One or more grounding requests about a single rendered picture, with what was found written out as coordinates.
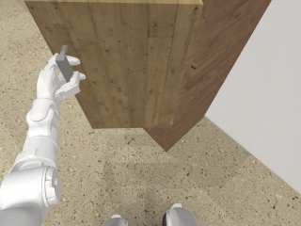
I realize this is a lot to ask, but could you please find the handle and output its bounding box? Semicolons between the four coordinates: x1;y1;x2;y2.
55;45;81;93

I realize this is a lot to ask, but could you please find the left robot hand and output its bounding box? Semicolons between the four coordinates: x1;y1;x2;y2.
37;53;86;105

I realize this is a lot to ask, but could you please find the cupboard door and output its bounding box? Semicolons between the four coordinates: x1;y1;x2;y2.
24;0;203;129

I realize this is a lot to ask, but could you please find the robot right thigh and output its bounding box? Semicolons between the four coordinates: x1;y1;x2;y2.
166;207;200;226

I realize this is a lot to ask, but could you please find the robot left forearm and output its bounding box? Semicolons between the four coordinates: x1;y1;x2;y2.
0;98;60;210

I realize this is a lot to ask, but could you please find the robot right shin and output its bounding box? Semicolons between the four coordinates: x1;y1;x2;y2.
170;203;182;210

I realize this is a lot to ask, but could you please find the left robot upper arm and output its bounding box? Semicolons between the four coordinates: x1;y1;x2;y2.
0;165;62;226

